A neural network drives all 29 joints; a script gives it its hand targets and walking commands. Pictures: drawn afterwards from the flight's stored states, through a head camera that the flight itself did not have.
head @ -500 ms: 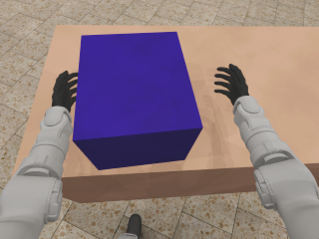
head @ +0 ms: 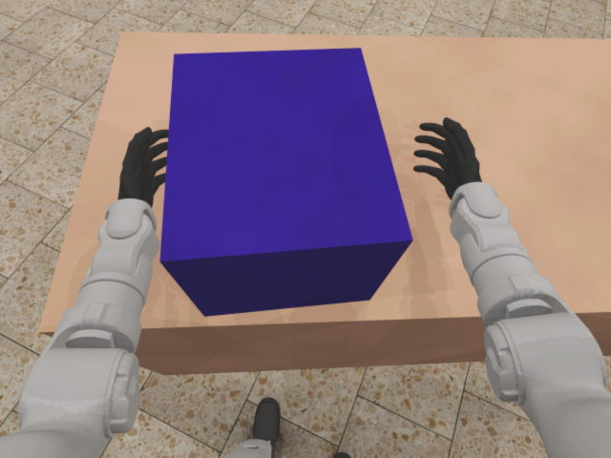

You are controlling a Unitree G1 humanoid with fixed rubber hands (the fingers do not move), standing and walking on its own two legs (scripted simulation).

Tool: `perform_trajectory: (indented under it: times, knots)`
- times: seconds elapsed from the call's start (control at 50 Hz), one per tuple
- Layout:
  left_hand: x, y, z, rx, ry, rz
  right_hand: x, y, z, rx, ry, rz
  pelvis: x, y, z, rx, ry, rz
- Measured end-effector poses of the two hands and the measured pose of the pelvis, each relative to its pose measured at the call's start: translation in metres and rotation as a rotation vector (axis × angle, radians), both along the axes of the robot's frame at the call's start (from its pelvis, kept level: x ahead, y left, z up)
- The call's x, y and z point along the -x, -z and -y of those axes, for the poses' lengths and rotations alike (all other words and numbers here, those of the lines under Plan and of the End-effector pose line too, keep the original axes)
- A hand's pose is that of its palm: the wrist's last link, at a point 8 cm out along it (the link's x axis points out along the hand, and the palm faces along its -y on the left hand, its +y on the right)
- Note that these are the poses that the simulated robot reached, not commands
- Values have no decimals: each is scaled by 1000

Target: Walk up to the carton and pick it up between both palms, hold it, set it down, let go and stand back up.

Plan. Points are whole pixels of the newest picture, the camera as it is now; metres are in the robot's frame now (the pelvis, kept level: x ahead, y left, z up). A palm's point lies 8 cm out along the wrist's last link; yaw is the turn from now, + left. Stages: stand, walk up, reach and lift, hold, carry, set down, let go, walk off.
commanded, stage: reach and lift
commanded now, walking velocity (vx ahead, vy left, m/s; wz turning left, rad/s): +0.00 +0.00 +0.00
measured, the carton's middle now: (279, 187) +0.47 +0.11 -0.01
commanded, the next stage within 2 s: none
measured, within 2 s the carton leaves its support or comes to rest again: leaves its support in 2.00 s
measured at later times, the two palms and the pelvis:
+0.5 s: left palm (156, 197) +0.40 +0.26 +0.03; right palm (427, 186) +0.47 -0.10 +0.04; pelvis +0.00 +0.00 +0.00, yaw +3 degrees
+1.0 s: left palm (164, 198) +0.40 +0.25 +0.03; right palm (433, 193) +0.46 -0.10 +0.04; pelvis +0.02 -0.01 +0.01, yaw +6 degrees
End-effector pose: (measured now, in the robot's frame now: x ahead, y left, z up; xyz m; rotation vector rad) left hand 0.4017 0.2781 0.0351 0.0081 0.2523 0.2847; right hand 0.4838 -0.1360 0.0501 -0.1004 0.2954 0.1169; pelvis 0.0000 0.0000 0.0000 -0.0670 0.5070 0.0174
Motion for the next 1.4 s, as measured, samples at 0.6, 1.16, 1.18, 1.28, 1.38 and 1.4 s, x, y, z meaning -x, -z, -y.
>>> perform_trajectory:
  times: [0.6, 1.16, 1.18, 1.28, 1.38, 1.4]
  knots:
    - [0, 7, 29, 2, -51, 27, 15, 14, -35, 13, -18, 36, -9, -5, -3, -11, -70, 47]
    - [1, 6, 32, -39, -19, 16, 20, 14, -31, 49, -14, 66, -20, -10, 9, -33, -86, 112]
    - [1, 6, 32, -36, -20, 17, 20, 14, -31, 51, -14, 66, -20, -10, 9, -33, -86, 112]
    - [1, 7, 32, -26, -19, 19, 21, 14, -30, 56, -13, 67, -21, -10, 9, -33, -87, 103]
    - [0, 6, 33, -30, -11, 19, 23, 14, -29, 57, -8, 69, -21, -10, 9, -32, -89, 105]
    - [0, 6, 33, -31, -10, 19, 23, 14, -29, 59, -7, 69, -21, -10, 9, -32, -89, 103]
